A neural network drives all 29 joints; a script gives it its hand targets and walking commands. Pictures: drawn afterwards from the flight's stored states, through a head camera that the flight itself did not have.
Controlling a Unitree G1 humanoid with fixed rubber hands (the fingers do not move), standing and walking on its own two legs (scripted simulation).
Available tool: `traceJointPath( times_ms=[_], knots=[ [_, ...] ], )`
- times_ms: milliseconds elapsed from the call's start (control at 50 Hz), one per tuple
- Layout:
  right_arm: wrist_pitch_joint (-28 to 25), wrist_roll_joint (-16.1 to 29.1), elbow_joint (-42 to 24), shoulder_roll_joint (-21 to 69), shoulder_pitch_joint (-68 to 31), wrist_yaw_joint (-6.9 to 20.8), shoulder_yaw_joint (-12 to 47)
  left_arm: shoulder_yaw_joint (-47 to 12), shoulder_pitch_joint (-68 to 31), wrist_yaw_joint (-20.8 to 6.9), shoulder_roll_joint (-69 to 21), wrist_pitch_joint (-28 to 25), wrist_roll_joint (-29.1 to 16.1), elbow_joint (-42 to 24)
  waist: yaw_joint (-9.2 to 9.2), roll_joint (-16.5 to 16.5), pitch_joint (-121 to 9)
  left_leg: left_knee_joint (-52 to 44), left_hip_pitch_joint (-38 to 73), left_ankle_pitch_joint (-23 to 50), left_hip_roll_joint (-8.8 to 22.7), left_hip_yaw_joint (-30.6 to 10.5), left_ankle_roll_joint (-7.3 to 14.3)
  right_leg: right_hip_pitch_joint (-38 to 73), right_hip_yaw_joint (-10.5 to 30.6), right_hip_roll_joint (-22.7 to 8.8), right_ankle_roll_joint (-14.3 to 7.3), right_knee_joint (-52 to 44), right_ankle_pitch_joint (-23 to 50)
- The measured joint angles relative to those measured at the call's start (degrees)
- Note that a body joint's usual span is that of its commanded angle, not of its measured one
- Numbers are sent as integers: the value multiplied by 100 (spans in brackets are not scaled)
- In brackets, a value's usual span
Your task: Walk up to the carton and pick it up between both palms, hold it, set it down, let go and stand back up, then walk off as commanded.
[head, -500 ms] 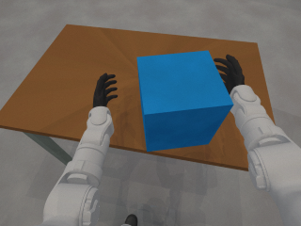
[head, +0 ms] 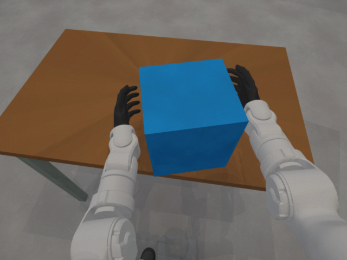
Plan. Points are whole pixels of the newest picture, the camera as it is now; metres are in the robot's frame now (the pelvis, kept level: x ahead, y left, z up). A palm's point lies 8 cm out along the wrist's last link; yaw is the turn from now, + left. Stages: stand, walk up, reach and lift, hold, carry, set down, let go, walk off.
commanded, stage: reach and lift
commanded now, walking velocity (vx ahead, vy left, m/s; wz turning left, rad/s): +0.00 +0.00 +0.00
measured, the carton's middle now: (186, 121) +0.45 +0.04 +0.03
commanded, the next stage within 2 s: none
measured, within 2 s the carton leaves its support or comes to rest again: leaves its support in 1.38 s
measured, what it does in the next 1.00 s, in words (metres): stands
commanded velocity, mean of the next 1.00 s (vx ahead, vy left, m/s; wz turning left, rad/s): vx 0.00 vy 0.00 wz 0.00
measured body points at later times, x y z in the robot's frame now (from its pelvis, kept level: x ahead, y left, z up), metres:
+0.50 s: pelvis +0.00 +0.00 +0.00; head +0.07 +0.01 +0.45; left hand +0.40 +0.19 +0.07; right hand +0.48 -0.09 +0.08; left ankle +0.06 +0.16 -0.73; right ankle -0.02 -0.07 -0.73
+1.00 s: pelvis +0.00 +0.00 +0.00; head +0.07 +0.01 +0.45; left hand +0.40 +0.19 +0.07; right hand +0.47 -0.09 +0.08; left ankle +0.06 +0.16 -0.73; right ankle -0.02 -0.07 -0.73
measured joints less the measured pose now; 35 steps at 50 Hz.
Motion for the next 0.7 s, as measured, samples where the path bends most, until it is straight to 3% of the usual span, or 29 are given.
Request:
traceJointPath(
  times_ms=[180, 320, 700],
  knots=[
    [-41, -895, -92, 402, 45, -93, -827, 448, 22, -4, -106, -75, 289, -64, -128, 0, -1, -5, 43, 0, -8, 4, 0, 41, 0, -9, 0, 0, 0],
    [-70, -1280, -212, 625, 188, -109, -1295, 629, 69, -93, -141, -99, 474, -69, -189, 0, -1, -17, 129, 0, -19, 8, 3, 130, 0, -21, 0, -17, 0],
    [-63, -1607, -316, 829, 422, -93, -1666, 641, 267, -165, -155, -39, 529, -107, -212, 0, 1, -25, 299, 0, -25, 13, 12, 309, 0, -28, 0, -41, 0]
  ],
)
